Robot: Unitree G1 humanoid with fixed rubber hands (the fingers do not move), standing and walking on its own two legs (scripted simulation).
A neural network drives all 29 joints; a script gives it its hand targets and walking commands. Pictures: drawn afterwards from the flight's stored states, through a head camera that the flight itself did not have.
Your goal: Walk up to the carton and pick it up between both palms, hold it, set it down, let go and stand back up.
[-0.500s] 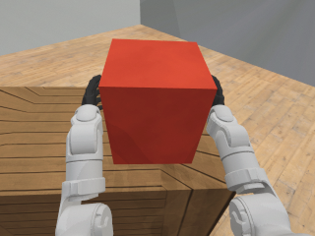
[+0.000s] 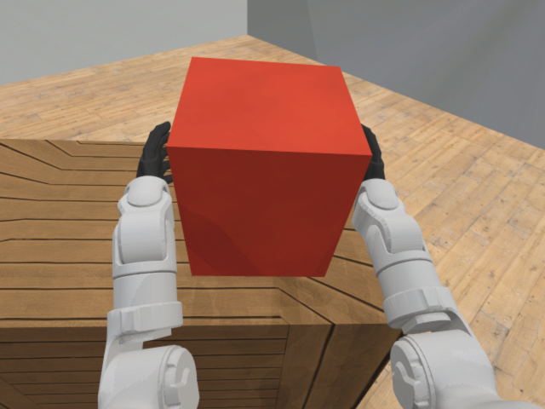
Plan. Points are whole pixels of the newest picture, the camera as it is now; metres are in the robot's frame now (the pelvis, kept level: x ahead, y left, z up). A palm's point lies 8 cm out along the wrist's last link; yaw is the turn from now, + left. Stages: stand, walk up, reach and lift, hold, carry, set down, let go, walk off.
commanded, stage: set down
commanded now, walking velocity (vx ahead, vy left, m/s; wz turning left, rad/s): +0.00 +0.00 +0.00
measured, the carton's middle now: (263, 174) +0.40 +0.02 +0.18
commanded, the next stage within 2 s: none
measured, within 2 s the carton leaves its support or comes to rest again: neither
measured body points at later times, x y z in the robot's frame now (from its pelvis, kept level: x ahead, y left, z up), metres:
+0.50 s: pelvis +0.02 +0.00 +0.00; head +0.00 +0.02 +0.45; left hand +0.40 +0.15 +0.13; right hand +0.40 -0.15 +0.13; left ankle +0.03 +0.12 -0.75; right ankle +0.03 -0.10 -0.75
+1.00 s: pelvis +0.03 +0.00 +0.00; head +0.02 +0.02 +0.45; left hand +0.42 +0.16 +0.10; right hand +0.42 -0.14 +0.11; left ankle +0.03 +0.12 -0.75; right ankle +0.03 -0.10 -0.75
